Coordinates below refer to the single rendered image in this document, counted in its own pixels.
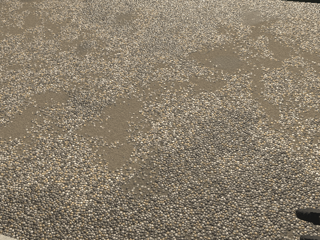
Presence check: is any right robot hand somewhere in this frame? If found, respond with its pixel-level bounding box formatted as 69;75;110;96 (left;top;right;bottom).
296;208;320;240

